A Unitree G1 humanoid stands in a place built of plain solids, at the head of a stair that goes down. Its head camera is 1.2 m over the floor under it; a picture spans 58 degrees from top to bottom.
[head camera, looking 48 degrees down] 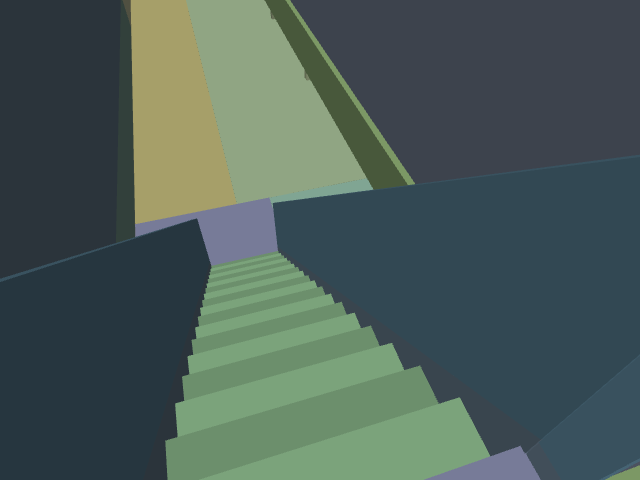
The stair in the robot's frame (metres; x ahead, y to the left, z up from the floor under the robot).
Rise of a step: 0.20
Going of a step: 0.22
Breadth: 0.99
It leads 17 degrees to the left of straight ahead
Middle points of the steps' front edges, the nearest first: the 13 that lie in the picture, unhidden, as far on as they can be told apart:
0.43 0.01 -0.20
0.64 0.07 -0.40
0.85 0.14 -0.61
1.06 0.20 -0.81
1.27 0.26 -1.01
1.48 0.33 -1.22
1.69 0.39 -1.42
1.90 0.45 -1.62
2.11 0.52 -1.83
2.33 0.58 -2.03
2.54 0.64 -2.23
2.75 0.71 -2.43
2.96 0.77 -2.64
